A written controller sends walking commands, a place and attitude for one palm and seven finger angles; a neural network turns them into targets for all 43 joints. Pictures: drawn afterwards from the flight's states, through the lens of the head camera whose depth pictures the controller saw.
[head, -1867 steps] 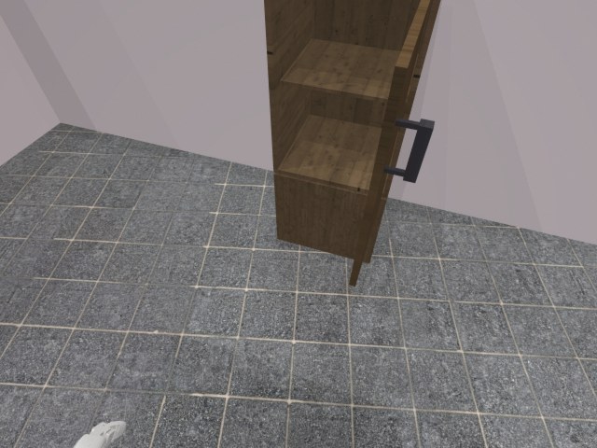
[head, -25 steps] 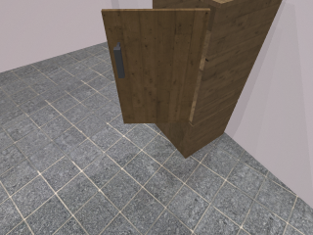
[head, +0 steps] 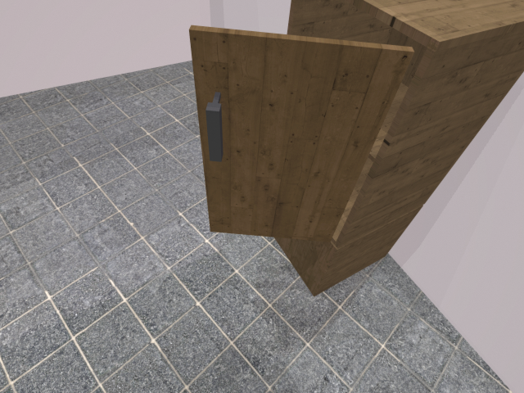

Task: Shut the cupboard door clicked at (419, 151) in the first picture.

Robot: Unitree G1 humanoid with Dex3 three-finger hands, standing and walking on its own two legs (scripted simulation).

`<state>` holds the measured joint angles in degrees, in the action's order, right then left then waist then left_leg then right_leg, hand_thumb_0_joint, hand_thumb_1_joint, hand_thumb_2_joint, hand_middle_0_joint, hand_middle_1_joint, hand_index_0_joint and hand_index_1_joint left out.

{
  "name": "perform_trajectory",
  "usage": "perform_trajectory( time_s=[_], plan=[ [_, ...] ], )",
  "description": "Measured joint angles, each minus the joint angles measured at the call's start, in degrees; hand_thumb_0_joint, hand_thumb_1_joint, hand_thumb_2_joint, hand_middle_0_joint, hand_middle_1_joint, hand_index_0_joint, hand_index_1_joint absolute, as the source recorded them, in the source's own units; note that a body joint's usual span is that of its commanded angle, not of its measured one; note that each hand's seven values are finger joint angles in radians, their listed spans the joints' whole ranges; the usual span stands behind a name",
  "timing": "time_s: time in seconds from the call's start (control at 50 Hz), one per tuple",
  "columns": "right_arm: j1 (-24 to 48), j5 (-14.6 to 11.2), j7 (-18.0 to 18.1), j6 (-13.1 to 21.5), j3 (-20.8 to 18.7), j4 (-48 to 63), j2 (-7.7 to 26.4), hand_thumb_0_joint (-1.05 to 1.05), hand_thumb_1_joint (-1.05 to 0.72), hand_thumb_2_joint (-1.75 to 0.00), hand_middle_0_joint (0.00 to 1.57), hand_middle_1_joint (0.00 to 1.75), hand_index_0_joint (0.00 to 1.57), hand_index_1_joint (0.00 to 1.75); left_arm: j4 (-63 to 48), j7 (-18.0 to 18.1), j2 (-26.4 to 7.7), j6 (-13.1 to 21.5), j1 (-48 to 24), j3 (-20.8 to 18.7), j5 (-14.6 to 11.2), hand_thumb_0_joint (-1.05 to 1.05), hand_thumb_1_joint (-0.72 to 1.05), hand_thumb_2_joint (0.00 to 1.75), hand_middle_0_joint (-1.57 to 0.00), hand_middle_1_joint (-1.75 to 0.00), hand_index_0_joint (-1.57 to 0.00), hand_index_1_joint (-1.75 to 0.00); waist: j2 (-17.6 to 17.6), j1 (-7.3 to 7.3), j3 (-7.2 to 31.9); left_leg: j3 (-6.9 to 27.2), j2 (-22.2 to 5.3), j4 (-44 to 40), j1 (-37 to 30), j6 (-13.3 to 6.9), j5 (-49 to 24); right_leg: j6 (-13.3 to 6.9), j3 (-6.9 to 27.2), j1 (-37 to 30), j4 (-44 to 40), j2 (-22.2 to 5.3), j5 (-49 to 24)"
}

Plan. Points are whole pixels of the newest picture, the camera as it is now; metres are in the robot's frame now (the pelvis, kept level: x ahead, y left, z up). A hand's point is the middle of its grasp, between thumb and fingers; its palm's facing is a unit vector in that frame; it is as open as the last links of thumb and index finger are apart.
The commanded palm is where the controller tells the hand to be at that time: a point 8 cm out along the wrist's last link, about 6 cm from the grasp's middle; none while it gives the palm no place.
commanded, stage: take the last steps up to it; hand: left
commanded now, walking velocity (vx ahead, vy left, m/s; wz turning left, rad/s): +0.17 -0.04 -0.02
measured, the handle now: (216, 127) +0.57 +0.13 +0.08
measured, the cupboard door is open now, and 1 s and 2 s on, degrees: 57 57 57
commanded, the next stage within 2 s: come to a stop and stand still in 0.06 s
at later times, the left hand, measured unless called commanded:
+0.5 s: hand (181, 379) +0.17 +0.14 -0.16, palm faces +0.07 -0.97 -0.23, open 7.3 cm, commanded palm none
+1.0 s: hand out of the picture +0.06 +0.21 -0.16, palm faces +0.04 -0.98 -0.20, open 7.4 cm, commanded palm none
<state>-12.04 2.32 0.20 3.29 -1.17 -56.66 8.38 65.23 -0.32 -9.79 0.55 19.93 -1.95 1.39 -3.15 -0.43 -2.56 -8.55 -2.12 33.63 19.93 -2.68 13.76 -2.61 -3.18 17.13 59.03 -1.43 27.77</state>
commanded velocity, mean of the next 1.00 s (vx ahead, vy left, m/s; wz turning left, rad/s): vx -0.05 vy -0.02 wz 0.00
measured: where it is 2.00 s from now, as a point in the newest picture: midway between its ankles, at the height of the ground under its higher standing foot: outside the picture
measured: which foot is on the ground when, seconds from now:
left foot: down 0.00-0.28, up 0.30-0.66, down 0.68-1.00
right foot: up 0.00-0.22, down 0.24-0.68, up 0.70-1.00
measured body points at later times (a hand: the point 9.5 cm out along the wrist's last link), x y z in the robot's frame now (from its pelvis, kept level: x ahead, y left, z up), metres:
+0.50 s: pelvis +0.10 -0.04 +0.01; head +0.15 -0.04 +0.46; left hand +0.16 +0.19 -0.14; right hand +0.12 -0.27 -0.15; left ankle +0.05 +0.08 -0.69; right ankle +0.13 -0.14 -0.73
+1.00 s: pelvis +0.06 +0.01 +0.02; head +0.09 +0.03 +0.47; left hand +0.06 +0.26 -0.15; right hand +0.12 -0.23 -0.12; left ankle +0.09 +0.11 -0.73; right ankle +0.02 -0.13 -0.69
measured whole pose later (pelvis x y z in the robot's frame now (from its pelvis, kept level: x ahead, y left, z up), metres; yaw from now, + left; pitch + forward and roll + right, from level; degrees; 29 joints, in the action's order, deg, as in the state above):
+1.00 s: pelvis +0.06 +0.01 +0.02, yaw +0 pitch +1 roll -1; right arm -11.7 2.0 2.1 -0.5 -1.3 -57.8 8.5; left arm 60.8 0.0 -12.9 -4.0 15.8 -3.2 1.5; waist -2.0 0.0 -2.3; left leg -3.5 -1.3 23.7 14.5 -1.6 9.9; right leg 1.3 0.6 17.5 45.4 -0.7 24.6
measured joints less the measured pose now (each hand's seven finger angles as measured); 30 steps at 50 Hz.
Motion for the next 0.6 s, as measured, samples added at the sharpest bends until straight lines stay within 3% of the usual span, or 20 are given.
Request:
perform_trajectory(
  time_s=[0.04,0.1,0.18,0.24,0.32,0.38,0.52,0.6],
  plan=[
    [-0.62,-0.21,0.83,0.03,-0.26,-0.27,-0.04,0.0,-0.92,-0.9,0.2,0.3,0.2,0.3,-1.17,-0.19,-0.04,-0.2,-1.86,-0.23,0.24,0.01,0.91,0.9,-0.2,-0.3,-0.2,-0.29,0.28,0.09,-0.37,-0.08,0.53,-3.35,-2.29,0.41,-1.03,0.48,0.09,4.64,2.44,-0.91,-2.83],
    [-1.91,-0.19,1.04,-0.31,-0.19,-1.56,0.73,0.0,-0.93,-0.9,0.2,0.3,0.2,0.3,-3.39,-0.26,0.09,-0.05,-4.52,-0.4,0.23,0.01,0.91,0.9,-0.2,-0.3,-0.2,-0.29,1.38,0.3,-0.68,0.39,0.68,-7.23,-5.4,0.56,-1.83,1.19,0.01,7.59,-4.31,-1.94,-5.01],
    [-4.04,-0.29,0.65,-1.74,-0.3,-3.6,1.09,0.0,-0.93,-0.9,0.2,0.3,0.2,0.3,-5.2,-0.02,-0.38,0.12,-6.72,-0.69,0.34,0.01,0.92,0.9,-0.2,-0.3,-0.2,-0.29,2.56,0.84,-0.22,0.91,-0.01,-7.51,-8.31,1.87,0.13,1.79,-0.61,6.06,-17.02,-2.17,-8.67],
    [-5.71,-0.75,0.53,-2.85,-0.21,-4.95,0.7,0.0,-0.92,-0.9,0.2,0.3,0.2,0.3,-6.05,0.23,-1.3,0.96,-6.93,-0.58,0.38,0.01,0.92,0.9,-0.2,-0.3,-0.2,-0.29,1.64,0.69,0.54,0.61,0.18,-3.73,-9.01,3.46,3.97,1.95,0.34,1.98,-27.15,-2.06,-16.66],
    [-5.35,-1.42,0.6,-4.5,-0.25,-6.19,1.49,0.01,-0.91,-0.9,0.2,0.3,0.2,0.3,-4.5,0.78,0.47,1.11,-7.98,0.8,0.06,0.01,0.92,0.9,-0.2,-0.3,-0.2,-0.29,4.78,1.82,0.95,3.34,-1.02,-1.19,-8.99,4.11,9.33,0.73,-1.49,0.26,-27.04,-0.03,-13.83],
    [-4.46,-1.83,0.78,-4.96,-0.1,-6.23,1.08,0.01,-0.91,-0.9,0.2,0.3,0.2,0.3,-4.5,1.65,0.7,0.98,-9.26,0.91,-0.26,0.01,0.93,0.9,-0.2,-0.3,-0.2,-0.29,4.46,1.77,0.61,4.04,-0.39,0.02,-8.22,4.52,10.41,0.25,-1.9,-0.72,-29.48,0.35,-13.99],
    [0.16,-1.99,1.25,-6.69,-1.12,-4.09,1.81,0.01,-0.91,-0.9,0.2,0.3,0.2,0.3,-6.38,2.88,0.4,0.15,-12.73,-0.29,0.21,0.0,0.92,0.9,-0.2,-0.3,-0.2,-0.3,1.66,-0.44,-3.53,6.03,3.03,14.57,-0.37,6.1,16.99,0.57,-2.04,-1.47,-32.36,-1.58,-16.21],
    [3.09,-1.92,0.87,-6.87,-1.76,-1.81,3.12,0.01,-0.91,-0.9,0.2,0.3,0.2,0.3,-6.69,2.79,-0.71,-1.15,-11.84,-0.83,0.54,0.0,0.91,0.9,-0.2,-0.3,-0.2,-0.3,0.91,-0.97,-4.05,6.6,2.95,13.11,1.22,6.15,12.98,2.05,-1.65,-1.1,-32.4,-2.51,-17.05]
  ],
)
